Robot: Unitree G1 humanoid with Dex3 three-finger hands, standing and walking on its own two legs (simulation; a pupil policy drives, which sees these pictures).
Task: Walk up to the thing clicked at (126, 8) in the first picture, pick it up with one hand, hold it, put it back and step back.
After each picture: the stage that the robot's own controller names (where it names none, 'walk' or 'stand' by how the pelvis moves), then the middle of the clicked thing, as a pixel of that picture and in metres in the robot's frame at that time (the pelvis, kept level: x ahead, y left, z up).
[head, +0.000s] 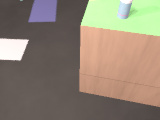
stand; (124, 7) +0.84 -0.24 +0.02
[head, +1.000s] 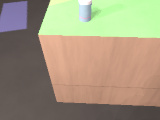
walk; (85, 9) +0.77 +0.02 +0.06
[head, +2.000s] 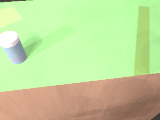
stand; (13, 48) +0.46 +0.28 +0.05
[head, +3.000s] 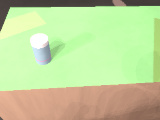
stand; (41, 49) +0.48 +0.18 +0.03
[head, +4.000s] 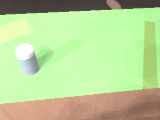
stand; (27, 60) +0.45 +0.22 +0.02
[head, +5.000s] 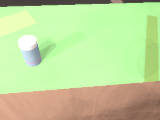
stand; (30, 51) +0.47 +0.21 +0.02
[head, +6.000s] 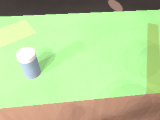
stand; (29, 63) +0.43 +0.21 +0.02
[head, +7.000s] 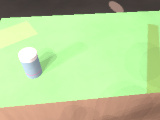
stand; (31, 63) +0.43 +0.21 +0.02
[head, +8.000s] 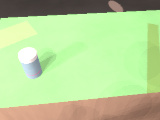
stand; (30, 63) +0.43 +0.21 +0.02
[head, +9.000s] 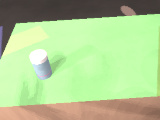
rise first; (41, 65) +0.44 +0.20 +0.02
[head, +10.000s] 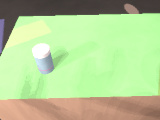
go down; (43, 59) +0.45 +0.20 +0.02
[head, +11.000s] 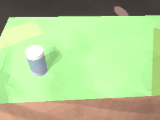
go down; (37, 61) +0.45 +0.19 +0.03
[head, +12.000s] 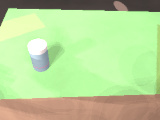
go down; (39, 55) +0.45 +0.17 +0.04
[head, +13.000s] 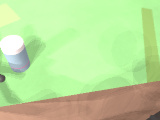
close in; (16, 54) +0.43 +0.20 +0.06
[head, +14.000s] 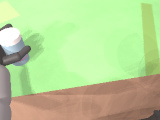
close; (14, 47) +0.45 +0.21 +0.08
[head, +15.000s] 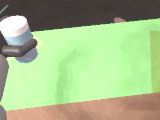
lift; (20, 40) +0.34 +0.17 +0.26
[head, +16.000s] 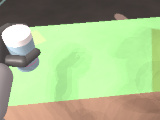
hold; (22, 49) +0.33 +0.17 +0.23
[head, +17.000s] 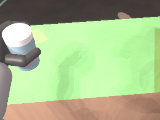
hold; (23, 48) +0.32 +0.17 +0.23
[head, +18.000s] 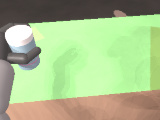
crouch; (24, 48) +0.35 +0.17 +0.21
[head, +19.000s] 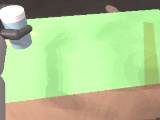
lower; (17, 28) +0.43 +0.20 +0.21
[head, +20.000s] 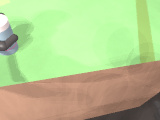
lower; (2, 35) +0.48 +0.22 +0.09
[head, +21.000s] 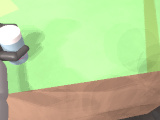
lower; (13, 46) +0.44 +0.20 +0.08
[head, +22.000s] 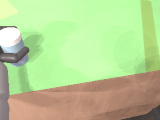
lower; (14, 48) +0.44 +0.20 +0.08
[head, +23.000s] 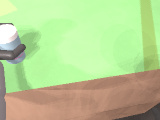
lower; (10, 45) +0.45 +0.21 +0.08
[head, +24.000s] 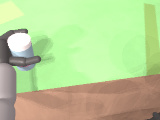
open; (22, 52) +0.43 +0.18 +0.07
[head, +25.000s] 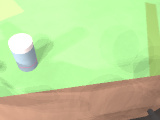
sink last; (24, 53) +0.42 +0.17 +0.07
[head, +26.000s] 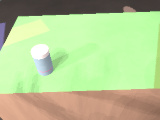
sink last; (42, 60) +0.44 +0.20 +0.05
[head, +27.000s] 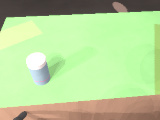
stand; (39, 69) +0.40 +0.18 +0.03
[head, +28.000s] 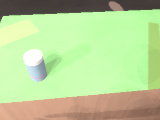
stand; (36, 66) +0.42 +0.19 +0.03
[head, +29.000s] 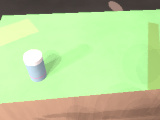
stand; (35, 66) +0.42 +0.19 +0.03
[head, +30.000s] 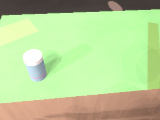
stand; (35, 66) +0.42 +0.19 +0.03
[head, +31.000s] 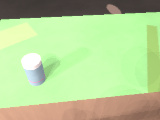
stand; (34, 70) +0.40 +0.18 +0.03
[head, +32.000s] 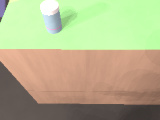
walk; (52, 17) +0.57 +0.14 +0.05
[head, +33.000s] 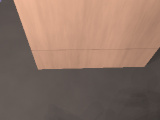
walk; out of the picture +0.94 +0.12 +0.05
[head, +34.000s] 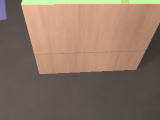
stand; out of the picture +1.09 +0.18 +0.04
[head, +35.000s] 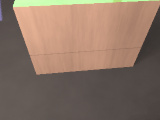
stand; out of the picture +1.09 +0.22 +0.02
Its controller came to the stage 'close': yes
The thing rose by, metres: 0.22
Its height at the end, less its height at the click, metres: +0.00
